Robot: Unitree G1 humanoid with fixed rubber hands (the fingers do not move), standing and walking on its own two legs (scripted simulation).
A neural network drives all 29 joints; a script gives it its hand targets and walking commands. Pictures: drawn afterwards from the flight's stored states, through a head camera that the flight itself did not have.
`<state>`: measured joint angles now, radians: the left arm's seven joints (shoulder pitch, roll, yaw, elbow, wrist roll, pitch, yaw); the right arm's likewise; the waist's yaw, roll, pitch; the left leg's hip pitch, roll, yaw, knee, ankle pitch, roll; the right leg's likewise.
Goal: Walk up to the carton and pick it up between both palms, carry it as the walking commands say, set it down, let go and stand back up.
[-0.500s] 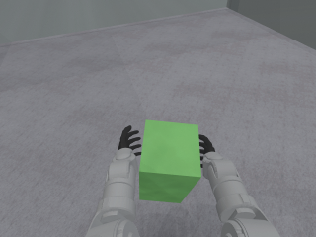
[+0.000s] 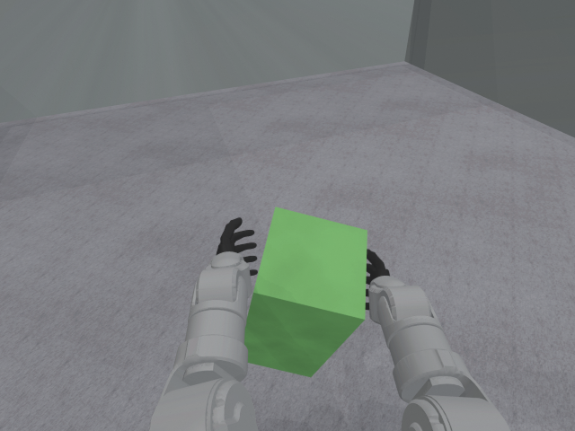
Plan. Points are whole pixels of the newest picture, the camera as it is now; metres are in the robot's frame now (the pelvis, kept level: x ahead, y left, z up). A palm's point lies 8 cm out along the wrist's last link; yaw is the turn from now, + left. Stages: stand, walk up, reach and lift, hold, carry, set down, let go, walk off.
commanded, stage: reach and lift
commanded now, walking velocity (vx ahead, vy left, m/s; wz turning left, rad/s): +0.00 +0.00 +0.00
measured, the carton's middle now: (295, 301) +0.35 +0.04 +0.00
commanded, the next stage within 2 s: hold in 1.16 s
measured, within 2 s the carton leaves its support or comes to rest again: neither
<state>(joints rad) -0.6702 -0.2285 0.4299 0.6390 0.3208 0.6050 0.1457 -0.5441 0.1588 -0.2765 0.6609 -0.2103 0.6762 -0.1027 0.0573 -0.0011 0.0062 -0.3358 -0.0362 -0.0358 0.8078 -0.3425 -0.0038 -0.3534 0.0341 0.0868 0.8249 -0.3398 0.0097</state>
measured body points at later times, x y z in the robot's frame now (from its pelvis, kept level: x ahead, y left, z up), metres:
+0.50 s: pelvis +0.02 +0.01 +0.01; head -0.03 +0.02 +0.46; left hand +0.35 +0.14 +0.08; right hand +0.34 -0.09 +0.06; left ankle +0.07 +0.12 -0.70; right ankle +0.07 -0.12 -0.70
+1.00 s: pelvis +0.00 +0.01 +0.01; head -0.06 +0.01 +0.46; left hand +0.34 +0.13 +0.10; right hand +0.33 -0.10 +0.06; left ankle +0.07 +0.12 -0.70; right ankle +0.07 -0.12 -0.70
